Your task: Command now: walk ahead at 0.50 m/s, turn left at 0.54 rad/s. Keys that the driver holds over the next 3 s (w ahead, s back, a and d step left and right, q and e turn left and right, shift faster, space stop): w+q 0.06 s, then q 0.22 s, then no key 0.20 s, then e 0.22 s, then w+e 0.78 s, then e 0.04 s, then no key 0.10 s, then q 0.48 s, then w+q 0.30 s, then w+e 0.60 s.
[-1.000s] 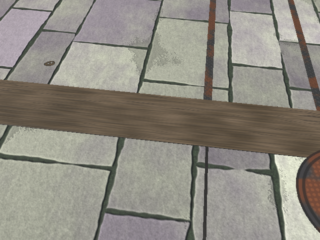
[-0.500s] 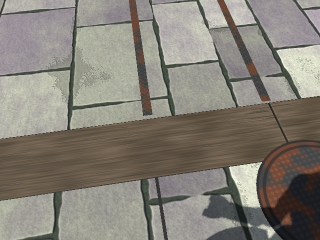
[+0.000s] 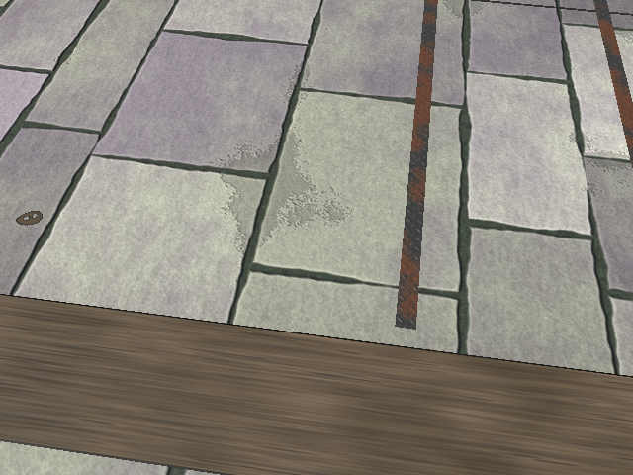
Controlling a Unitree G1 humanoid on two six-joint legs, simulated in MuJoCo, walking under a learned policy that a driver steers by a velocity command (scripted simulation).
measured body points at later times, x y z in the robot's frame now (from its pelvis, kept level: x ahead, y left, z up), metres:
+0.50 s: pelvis +0.23 -0.03 +0.02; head +0.25 -0.03 +0.47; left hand +0.31 +0.26 -0.07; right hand +0.45 -0.26 -0.07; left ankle +0.14 +0.08 -0.66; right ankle +0.34 -0.12 -0.72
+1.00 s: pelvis +0.35 -0.05 +0.01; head +0.35 -0.06 +0.46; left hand +0.50 +0.23 -0.07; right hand +0.43 -0.33 -0.11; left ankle +0.19 +0.09 -0.71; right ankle +0.37 -0.14 -0.72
